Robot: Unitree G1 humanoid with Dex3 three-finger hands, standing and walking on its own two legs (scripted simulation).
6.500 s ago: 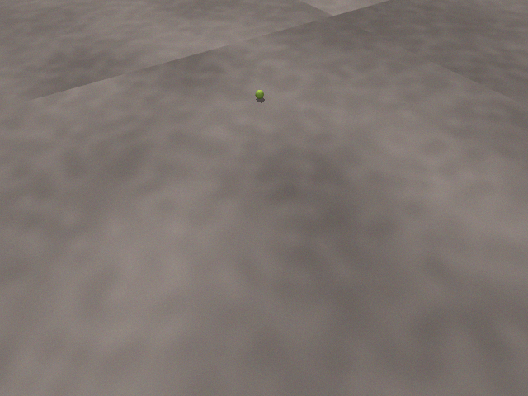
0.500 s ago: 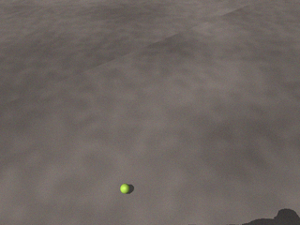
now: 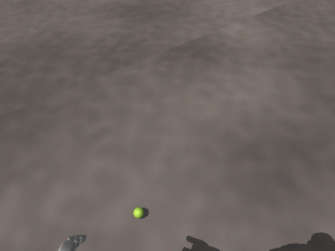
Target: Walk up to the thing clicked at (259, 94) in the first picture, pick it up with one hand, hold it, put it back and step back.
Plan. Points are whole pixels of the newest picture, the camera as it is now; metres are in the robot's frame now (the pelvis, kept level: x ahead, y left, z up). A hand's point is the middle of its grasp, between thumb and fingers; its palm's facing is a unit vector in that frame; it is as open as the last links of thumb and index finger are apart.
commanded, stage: walk up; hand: left
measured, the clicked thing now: (138, 212) +0.45 +0.23 -0.75
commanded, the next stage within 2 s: stand in 0.80 s
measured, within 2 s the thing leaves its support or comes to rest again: neither
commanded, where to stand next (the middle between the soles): +0.08 +0.00 m, yaw +5 degrees
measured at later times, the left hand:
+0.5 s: hand out of the picture +0.10 +0.26 -0.15, palm faces +0.01 -0.94 -0.35, open 7.4 cm
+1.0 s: hand out of the picture +0.10 +0.26 -0.15, palm faces +0.01 -0.94 -0.33, open 7.4 cm
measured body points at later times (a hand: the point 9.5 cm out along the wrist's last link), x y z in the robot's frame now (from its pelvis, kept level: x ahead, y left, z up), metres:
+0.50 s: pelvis +0.01 +0.00 +0.00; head +0.03 +0.00 +0.45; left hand +0.10 +0.31 -0.13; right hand +0.10 -0.29 -0.13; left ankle -0.01 +0.12 -0.74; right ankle -0.01 -0.12 -0.74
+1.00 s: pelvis +0.01 +0.01 +0.01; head +0.03 +0.02 +0.45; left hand +0.10 +0.31 -0.13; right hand +0.12 -0.28 -0.13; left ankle -0.01 +0.12 -0.74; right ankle -0.01 -0.12 -0.74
